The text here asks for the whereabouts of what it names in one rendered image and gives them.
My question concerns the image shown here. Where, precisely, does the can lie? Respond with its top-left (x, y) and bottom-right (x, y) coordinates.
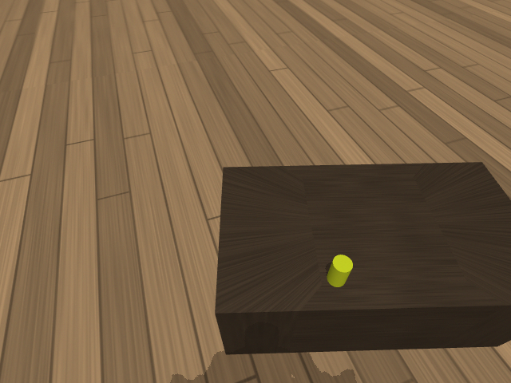
top-left (327, 255), bottom-right (353, 287)

